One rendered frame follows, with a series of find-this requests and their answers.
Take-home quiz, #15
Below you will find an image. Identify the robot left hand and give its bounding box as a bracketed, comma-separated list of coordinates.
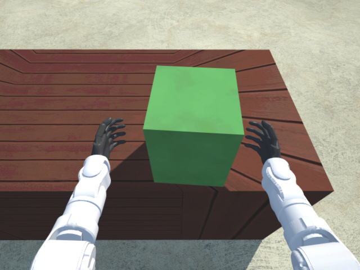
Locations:
[91, 117, 126, 160]

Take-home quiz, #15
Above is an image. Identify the pedestal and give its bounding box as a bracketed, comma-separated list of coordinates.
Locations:
[0, 49, 334, 240]

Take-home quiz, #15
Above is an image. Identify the robot right hand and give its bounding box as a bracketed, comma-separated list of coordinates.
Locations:
[244, 120, 281, 165]

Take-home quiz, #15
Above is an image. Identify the right robot upper arm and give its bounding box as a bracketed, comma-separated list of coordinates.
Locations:
[291, 242, 360, 270]

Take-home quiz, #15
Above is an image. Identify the robot left forearm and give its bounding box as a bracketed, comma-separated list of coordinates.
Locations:
[29, 155, 111, 270]

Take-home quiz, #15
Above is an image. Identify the robot right forearm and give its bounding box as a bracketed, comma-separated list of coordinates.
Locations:
[262, 157, 360, 269]

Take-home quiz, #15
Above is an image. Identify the left robot upper arm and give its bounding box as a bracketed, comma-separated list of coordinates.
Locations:
[33, 240, 96, 270]

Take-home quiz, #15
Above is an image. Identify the carton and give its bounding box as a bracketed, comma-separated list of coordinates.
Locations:
[143, 65, 244, 187]

